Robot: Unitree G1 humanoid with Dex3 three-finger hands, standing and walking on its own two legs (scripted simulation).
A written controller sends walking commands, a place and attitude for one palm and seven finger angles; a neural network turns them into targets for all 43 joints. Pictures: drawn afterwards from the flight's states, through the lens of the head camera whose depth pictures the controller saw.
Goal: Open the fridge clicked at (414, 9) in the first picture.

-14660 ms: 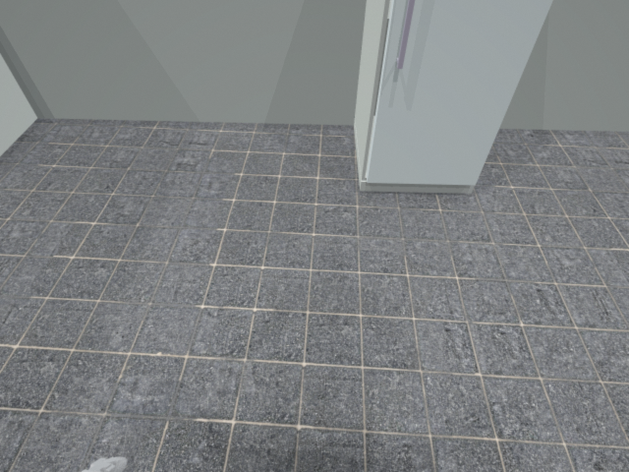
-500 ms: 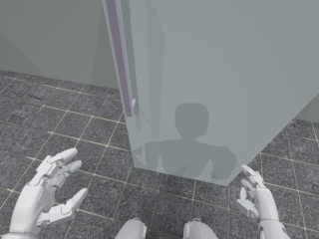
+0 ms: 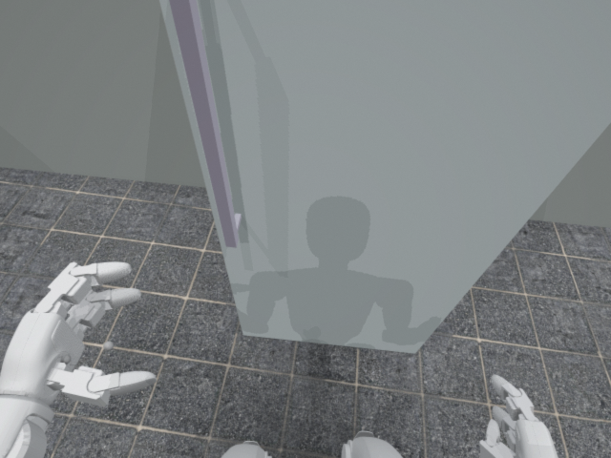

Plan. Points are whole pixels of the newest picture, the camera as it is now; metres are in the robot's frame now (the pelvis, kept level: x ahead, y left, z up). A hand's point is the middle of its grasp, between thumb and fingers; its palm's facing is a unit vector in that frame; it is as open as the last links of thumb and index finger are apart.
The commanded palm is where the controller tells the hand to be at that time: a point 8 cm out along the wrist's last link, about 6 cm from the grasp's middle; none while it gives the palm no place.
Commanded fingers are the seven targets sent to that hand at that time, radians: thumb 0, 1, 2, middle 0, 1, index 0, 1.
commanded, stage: raise the hand to about handle height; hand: left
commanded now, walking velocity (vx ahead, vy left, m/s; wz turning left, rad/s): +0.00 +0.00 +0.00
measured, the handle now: (215, 128) +0.47 +0.14 +0.17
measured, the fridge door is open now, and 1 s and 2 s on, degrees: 0 0 0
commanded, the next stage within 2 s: move the hooked fingers beside the handle in 1.04 s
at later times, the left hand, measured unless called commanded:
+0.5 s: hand (49, 274) +0.28 +0.28 +0.13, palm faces +0.03 -1.00 -0.07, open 14.0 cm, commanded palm +0.25 +0.33 +0.14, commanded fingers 0.00 -0.50 0.30 -0.30 -1.20 -0.30 -1.20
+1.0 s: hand (56, 277) +0.27 +0.27 +0.13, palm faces +0.03 -1.00 -0.05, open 14.0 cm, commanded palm +0.24 +0.32 +0.14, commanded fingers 0.00 -0.50 0.30 -0.30 -1.20 -0.30 -1.20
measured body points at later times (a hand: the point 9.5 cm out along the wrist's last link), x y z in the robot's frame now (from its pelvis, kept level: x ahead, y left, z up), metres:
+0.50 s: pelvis +0.01 +0.01 +0.03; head +0.04 +0.01 +0.48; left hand +0.27 +0.34 +0.14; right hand +0.20 -0.22 -0.04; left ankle -0.02 +0.11 -0.67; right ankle +0.04 -0.11 -0.67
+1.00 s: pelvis +0.00 +0.00 +0.04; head +0.02 +0.01 +0.49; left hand +0.26 +0.33 +0.14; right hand +0.17 -0.25 -0.03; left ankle -0.01 +0.11 -0.67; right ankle +0.04 -0.11 -0.67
